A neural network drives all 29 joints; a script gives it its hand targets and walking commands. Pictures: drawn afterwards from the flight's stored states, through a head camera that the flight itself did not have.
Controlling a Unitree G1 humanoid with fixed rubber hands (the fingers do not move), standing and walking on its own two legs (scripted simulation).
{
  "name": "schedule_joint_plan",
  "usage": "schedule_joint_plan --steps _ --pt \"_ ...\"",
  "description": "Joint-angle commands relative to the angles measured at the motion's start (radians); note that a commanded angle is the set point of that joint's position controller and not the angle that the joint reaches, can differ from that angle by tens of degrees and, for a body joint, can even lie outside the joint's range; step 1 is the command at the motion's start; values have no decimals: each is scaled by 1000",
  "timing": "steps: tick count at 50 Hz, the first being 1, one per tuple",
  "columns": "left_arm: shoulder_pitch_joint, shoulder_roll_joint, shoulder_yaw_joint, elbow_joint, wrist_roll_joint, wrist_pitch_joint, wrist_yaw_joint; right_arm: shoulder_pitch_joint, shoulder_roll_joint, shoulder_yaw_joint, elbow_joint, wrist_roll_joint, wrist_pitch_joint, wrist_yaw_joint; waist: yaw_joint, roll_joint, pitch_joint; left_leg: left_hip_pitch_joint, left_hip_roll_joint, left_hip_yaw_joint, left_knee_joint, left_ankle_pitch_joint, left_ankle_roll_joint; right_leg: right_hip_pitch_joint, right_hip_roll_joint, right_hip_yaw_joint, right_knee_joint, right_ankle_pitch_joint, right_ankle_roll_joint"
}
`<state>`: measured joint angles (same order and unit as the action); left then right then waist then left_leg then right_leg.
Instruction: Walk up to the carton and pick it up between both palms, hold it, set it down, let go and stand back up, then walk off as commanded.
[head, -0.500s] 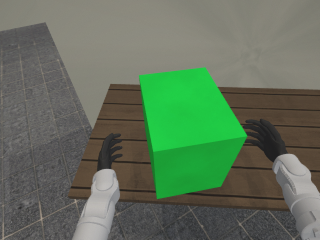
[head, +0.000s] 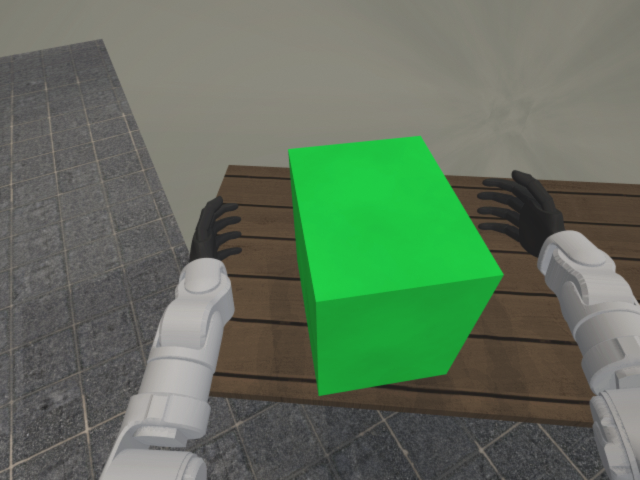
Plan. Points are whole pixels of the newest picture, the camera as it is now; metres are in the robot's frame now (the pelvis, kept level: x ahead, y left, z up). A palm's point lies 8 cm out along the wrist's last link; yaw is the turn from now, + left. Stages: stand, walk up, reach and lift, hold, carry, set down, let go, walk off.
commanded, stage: reach and lift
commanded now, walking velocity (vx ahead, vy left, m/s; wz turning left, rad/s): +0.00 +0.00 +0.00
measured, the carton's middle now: (369, 265) +0.47 -0.03 -0.06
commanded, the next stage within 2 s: none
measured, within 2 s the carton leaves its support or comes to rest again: neither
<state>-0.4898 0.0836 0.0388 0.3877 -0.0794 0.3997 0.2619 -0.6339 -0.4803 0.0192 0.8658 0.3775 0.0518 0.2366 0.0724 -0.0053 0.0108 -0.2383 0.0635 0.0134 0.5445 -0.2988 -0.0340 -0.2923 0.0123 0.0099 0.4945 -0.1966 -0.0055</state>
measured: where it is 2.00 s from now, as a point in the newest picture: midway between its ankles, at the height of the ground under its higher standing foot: outside the picture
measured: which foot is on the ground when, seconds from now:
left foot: down 0.00-1.00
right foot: down 0.00-1.00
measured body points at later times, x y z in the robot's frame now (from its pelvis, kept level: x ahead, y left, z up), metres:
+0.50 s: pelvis +0.01 +0.01 +0.00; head +0.03 +0.02 +0.45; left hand +0.41 +0.21 +0.14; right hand +0.47 -0.20 +0.16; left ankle -0.01 +0.14 -0.73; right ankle +0.04 -0.12 -0.73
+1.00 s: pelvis +0.01 +0.00 +0.00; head +0.07 +0.00 +0.44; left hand +0.41 +0.20 +0.04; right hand +0.48 -0.21 +0.07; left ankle -0.01 +0.14 -0.73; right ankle +0.04 -0.12 -0.73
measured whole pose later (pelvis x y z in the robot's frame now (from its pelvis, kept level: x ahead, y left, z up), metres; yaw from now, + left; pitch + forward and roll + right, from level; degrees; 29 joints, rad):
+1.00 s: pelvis +0.01 +0.00 +0.00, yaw +0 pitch +14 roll -1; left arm -0.72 0.06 0.05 0.91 -0.11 0.02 0.21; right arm -0.90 -0.49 0.10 1.31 0.37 -0.15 0.23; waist 0.15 0.00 -0.13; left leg -0.52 0.07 0.01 0.54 -0.27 -0.04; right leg -0.56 0.02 0.01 0.46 -0.15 0.00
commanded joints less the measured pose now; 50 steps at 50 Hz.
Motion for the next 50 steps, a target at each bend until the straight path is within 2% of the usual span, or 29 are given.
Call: schedule_joint_plan --steps 1,5,7,10,11,12,15,16,20,22,24,25,26,27,28,31,32,33,34,35,37,40,41,43,44,45,47,49,50 --pt "-438 61 70 -171 -29 27 12 -460 -287 -85 -54 -8 25 -12 39 56 -420 -24 -54 32 -187 286 -45 181 95 -19 -119 202 -88" --pt "-492 90 79 -153 -48 60 16 -525 -303 -100 -78 -16 49 -20 38 33 -469 -23 -52 28 -172 308 -44 166 101 -25 -115 222 -78" --pt "-495 84 77 -183 -35 85 20 -535 -324 -100 -29 -5 63 -19 30 72 -482 9 -46 25 -155 357 -61 146 110 -30 -115 235 -90" --pt "-547 89 67 -125 -54 107 26 -614 -317 -88 -36 8 87 -11 51 61 -471 -30 -47 24 -171 334 -53 160 99 -28 -117 226 -89" --pt "-589 118 80 -99 -65 106 29 -663 -312 -64 -60 15 89 -8 79 43 -511 -60 -52 32 -174 299 -43 163 98 -25 -115 199 -85" --pt "-580 124 83 -51 -74 107 25 -658 -292 -48 -43 18 100 -12 84 21 -476 -79 -51 31 -177 280 -36 166 93 -19 -116 191 -80" --pt "-601 120 86 -25 -59 125 23 -671 -296 -39 42 23 120 -4 77 28 -465 -100 -49 24 -179 293 -40 154 92 -28 -114 195 -80" --pt "-639 133 78 -44 -69 130 23 -696 -288 -28 3 29 123 -13 79 40 -498 -92 -50 30 -175 293 -41 175 88 -24 -114 207 -81" --pt "-643 118 58 27 -80 130 8 -707 -303 -66 46 -3 115 -22 38 23 -505 -90 -54 25 -166 353 -45 158 90 -40 -110 256 -71" --pt "-645 152 77 93 -72 132 0 -683 -286 -44 117 -21 126 -30 54 7 -478 -99 -57 34 -164 325 -43 173 87 -39 -118 239 -63" --pt "-643 115 41 68 -75 107 4 -680 -265 -41 116 -10 113 -23 46 54 -516 -91 -54 23 -163 324 -51 150 83 -46 -115 219 -73" --pt "-597 121 66 84 -61 107 -6 -653 -269 -27 124 -19 107 -25 66 49 -492 -71 -57 32 -152 394 -55 159 87 -48 -111 265 -68" --pt "-622 114 56 47 -69 82 -3 -665 -265 -39 104 -13 92 -22 53 46 -522 -76 -55 28 -145 398 -58 146 94 -56 -106 264 -71" --pt "-570 89 48 90 -62 73 -14 -622 -244 -16 144 -12 83 -22 48 47 -507 -29 -56 27 -128 461 -63 126 93 -55 -106 291 -70" --pt "-568 80 62 42 -45 58 -16 -640 -265 -41 107 -19 60 -23 52 51 -550 -11 -54 24 -119 503 -70 132 101 -59 -101 317 -72" --pt "-532 74 51 141 -46 5 -36 -621 -222 -4 128 -12 23 -23 69 34 -549 -31 -57 31 -106 485 -57 110 88 -49 -105 305 -63" --pt "-528 88 57 116 -37 -23 -38 -612 -219 -1 107 -11 2 -21 77 44 -563 -37 -58 32 -105 487 -62 118 88 -54 -91 312 -62" --pt "-553 77 49 134 -22 -43 -36 -609 -222 -30 168 -32 -14 -21 51 53 -558 -32 -52 25 -106 473 -71 85 95 -63 -91 277 -65" --pt "-513 75 55 205 -25 -59 -42 -586 -193 -8 195 -37 -24 -24 73 47 -530 -60 -56 35 -109 439 -62 86 84 -58 -88 251 -63" --pt "-503 79 59 217 -21 -82 -43 -582 -202 -18 213 -43 -43 -25 69 40 -535 -67 -54 27 -108 445 -62 74 89 -62 -83 258 -67" --pt "-507 44 34 230 -34 -139 -48 -603 -179 12 207 -15 -79 -15 95 49 -577 -59 -48 28 -88 480 -68 37 88 -62 -66 257 -69" --pt "-506 44 37 313 -15 -228 -54 -589 -152 22 265 -28 -140 -20 93 57 -592 -76 -48 38 -70 475 -70 -6 84 -61 -54 238 -68" --pt "-509 64 50 329 -13 -258 -54 -596 -142 48 264 -9 -155 -18 122 47 -625 -100 -47 50 -65 457 -62 -22 78 -59 -44 230 -67" --pt "-554 48 26 391 -35 -313 -55 -613 -123 47 288 -19 -181 -21 107 15 -640 -144 -43 56 -63 392 -56 -55 74 -63 -25 192 -63" --pt "-520 36 10 368 -39 -344 -58 -595 -141 38 305 -10 -209 -20 104 31 -673 -116 -41 55 -56 438 -64 -81 79 -74 -16 221 -61" --pt "-519 46 18 416 -41 -368 -59 -581 -123 60 340 -6 -225 -21 118 15 -676 -132 -42 59 -38 441 -62 -82 78 -72 -6 217 -58" --pt "-525 39 11 501 -40 -423 -63 -579 -99 80 423 -8 -242 -23 107 11 -658 -175 -39 66 -29 412 -57 -119 70 -65 4 184 -58" --pt "-500 34 2 540 -66 -498 -78 -574 -86 98 375 5 -303 -33 115 -32 -709 -204 -43 66 -17 396 -46 -111 68 -69 23 191 -49" --pt "-511 35 -9 579 -68 -530 -85 -572 -67 90 429 -2 -314 -41 91 -29 -687 -237 -42 72 -5 392 -43 -126 60 -60 39 206 -44"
